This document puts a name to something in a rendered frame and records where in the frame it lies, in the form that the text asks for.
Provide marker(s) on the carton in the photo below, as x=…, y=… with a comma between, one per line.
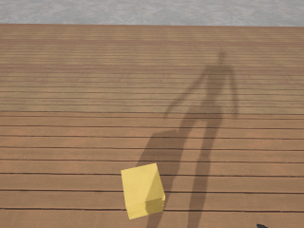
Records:
x=143, y=191

